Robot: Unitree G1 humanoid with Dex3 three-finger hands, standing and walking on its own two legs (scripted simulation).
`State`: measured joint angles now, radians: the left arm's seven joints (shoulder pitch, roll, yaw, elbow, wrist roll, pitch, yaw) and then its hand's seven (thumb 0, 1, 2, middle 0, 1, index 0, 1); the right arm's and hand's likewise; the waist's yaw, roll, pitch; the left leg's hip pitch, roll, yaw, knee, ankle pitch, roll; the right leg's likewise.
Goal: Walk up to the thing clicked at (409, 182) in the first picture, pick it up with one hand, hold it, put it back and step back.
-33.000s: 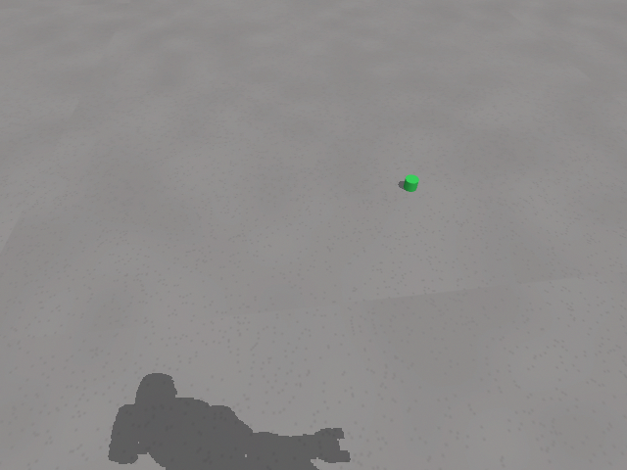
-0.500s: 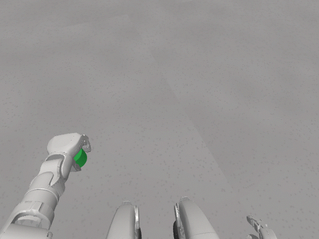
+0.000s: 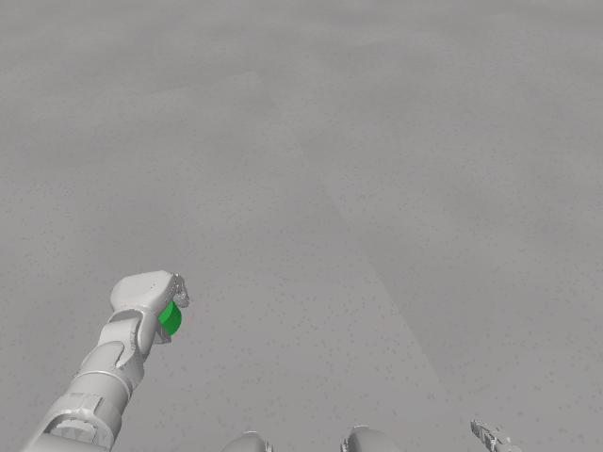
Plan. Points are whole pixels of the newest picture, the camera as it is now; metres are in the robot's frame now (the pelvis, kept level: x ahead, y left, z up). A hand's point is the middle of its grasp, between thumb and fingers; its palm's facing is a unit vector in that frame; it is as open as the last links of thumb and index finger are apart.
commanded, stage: hold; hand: left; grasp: from above
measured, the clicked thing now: (157, 315) +0.34 +0.23 -0.10
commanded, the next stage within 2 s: crouch in 1.90 s
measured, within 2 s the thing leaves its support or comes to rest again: neither
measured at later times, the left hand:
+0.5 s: hand (149, 308) +0.33 +0.22 -0.03, palm faces -0.45 -0.05 -0.89, open 7.6 cm
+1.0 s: hand (151, 314) +0.31 +0.21 -0.01, palm faces -0.44 -0.05 -0.89, open 7.6 cm
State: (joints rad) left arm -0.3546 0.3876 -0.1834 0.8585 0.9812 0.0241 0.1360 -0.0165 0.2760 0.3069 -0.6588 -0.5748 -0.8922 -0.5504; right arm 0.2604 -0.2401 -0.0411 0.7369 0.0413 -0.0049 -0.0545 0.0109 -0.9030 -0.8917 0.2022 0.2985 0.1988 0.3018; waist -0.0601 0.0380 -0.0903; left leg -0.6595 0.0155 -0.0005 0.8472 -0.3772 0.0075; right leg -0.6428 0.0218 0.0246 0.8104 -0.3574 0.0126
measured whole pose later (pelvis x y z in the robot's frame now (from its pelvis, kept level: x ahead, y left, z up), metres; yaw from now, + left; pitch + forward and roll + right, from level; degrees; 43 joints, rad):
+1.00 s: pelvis +0.01 -0.01 +0.03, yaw +0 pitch +3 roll +0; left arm -0.26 0.39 -0.22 0.66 0.98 0.02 0.00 0.00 0.28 0.34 -0.62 -0.61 -0.85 -0.60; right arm 0.21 -0.26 -0.03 0.69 0.06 0.04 -0.05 0.01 -0.90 -0.89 0.20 0.30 0.20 0.30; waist -0.01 0.05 -0.04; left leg -0.36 0.01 0.02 0.58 -0.28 0.00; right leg -0.37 0.01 0.04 0.59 -0.27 0.01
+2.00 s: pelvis +0.01 +0.00 +0.04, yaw -1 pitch +1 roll +0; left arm -0.24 0.39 -0.23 0.63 0.98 0.02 -0.03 0.01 0.27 0.37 -0.60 -0.63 -0.84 -0.62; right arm 0.20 -0.25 -0.03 0.67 0.07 0.07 -0.06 0.01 -0.90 -0.89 0.20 0.30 0.20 0.30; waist 0.00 0.05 -0.01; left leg -0.26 0.00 0.02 0.48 -0.24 0.00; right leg -0.27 0.01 0.05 0.49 -0.24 0.01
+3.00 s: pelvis -0.06 +0.01 -0.23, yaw -1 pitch +36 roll -4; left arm -0.83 0.53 -0.02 1.31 1.19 -0.11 0.33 0.00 0.24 0.43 -0.61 -0.64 -0.86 -0.65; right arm 0.23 -0.23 -0.02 0.73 -0.06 -0.03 0.02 0.01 -0.90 -0.89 0.20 0.30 0.20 0.30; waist -0.19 0.05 -0.20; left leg -1.86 0.00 -0.04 1.85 -0.63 0.02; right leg -1.82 0.02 -0.02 1.80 -0.62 0.03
